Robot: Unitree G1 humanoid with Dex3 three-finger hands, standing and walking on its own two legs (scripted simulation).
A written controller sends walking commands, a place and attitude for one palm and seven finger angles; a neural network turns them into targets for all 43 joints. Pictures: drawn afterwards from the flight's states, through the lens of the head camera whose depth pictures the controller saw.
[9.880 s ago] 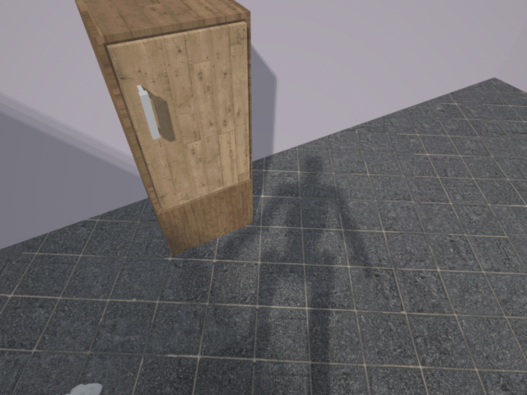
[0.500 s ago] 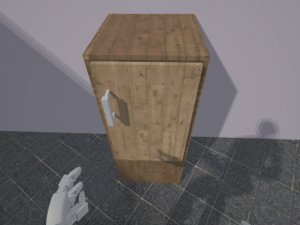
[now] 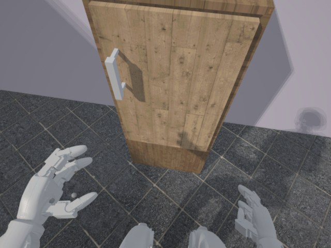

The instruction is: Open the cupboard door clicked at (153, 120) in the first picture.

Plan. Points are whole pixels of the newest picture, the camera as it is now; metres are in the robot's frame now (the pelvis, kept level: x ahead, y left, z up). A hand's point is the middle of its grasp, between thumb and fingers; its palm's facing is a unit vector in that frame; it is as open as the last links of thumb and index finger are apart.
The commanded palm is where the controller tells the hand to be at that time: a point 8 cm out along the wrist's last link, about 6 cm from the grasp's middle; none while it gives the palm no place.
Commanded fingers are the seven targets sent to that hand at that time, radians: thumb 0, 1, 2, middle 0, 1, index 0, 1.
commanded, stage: raise the hand with hooked fingers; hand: left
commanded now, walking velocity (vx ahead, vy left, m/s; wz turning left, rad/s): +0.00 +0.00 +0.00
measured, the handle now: (117, 75) +0.53 +0.19 +0.08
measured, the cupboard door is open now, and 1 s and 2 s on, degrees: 0 0 0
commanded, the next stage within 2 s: move the hooked fingers beside the handle in 1.36 s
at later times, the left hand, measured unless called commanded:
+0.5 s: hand (48, 168) +0.25 +0.27 +0.08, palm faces -0.04 -1.00 -0.06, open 13.3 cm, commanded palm +0.23 +0.32 +0.08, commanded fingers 0.00 -0.50 0.30 -0.30 -1.20 -0.30 -1.20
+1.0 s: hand (29, 138) +0.30 +0.32 +0.10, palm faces -0.05 -1.00 -0.04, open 13.9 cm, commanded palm +0.27 +0.36 +0.10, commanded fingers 0.00 -0.50 0.30 -0.30 -1.20 -0.30 -1.20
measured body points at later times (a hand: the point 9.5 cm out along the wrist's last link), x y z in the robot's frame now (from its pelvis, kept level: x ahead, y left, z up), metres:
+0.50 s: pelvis +0.00 +0.03 +0.03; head +0.06 +0.05 +0.47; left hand +0.25 +0.32 +0.08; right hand +0.16 -0.23 -0.04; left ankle +0.00 +0.11 -0.64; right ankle +0.03 -0.08 -0.64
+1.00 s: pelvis +0.01 +0.05 +0.04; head +0.07 +0.06 +0.49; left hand +0.30 +0.37 +0.10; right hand +0.14 -0.21 -0.03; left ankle +0.00 +0.11 -0.64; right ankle +0.03 -0.08 -0.64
